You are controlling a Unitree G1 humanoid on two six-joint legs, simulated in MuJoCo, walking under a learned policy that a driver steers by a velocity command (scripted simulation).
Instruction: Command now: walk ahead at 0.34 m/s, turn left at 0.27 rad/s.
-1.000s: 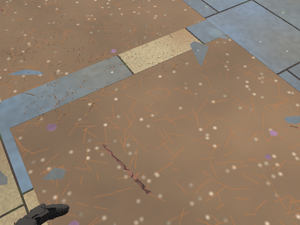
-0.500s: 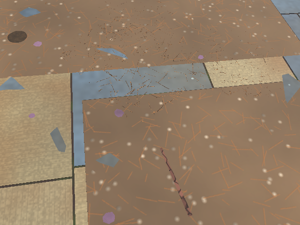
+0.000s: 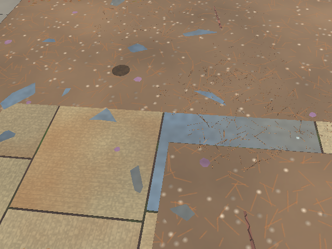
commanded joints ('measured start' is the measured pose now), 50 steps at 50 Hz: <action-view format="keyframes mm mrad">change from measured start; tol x32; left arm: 1 -11 146 28 -56 -5 -26 7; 33 -370 69 -18 -192 -17 -52 -71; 40 110 264 56 -92 -25 -32 -59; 50 -55 166 34 -130 -13 -34 -16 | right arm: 1 -109 -47 -8 -90 3 -42 9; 14 274 -260 -63 -1 -5 -61 21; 50 -19 -46 21 18 -26 -99 0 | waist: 1 14 -161 89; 11 -40 -172 62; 14 -143 301 -231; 33 -110 18 125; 40 22 -272 -395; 50 -46 -87 37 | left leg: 1 -222 71 38 -52 98 -22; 12 484 45 153 -587 129 79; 14 895 440 -541 -745 -168 284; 22 477 265 -108 -904 262 246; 33 594 293 23 -872 386 195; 37 683 272 110 -592 907 135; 39 208 140 190 -2 532 35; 40 -47 -13 70 224 -263 0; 50 -41 152 49 -139 146 -50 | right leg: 1 107 -225 246 -262 -126 -161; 11 -14 -251 120 -130 169 -130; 16 -678 -73 69 839 -177 -20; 35 -454 -31 -24 117 266 -41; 38 12 38 -59 129 243 -120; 40 598 -336 759 -12 5 -365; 50 -104 -134 278 -229 275 -268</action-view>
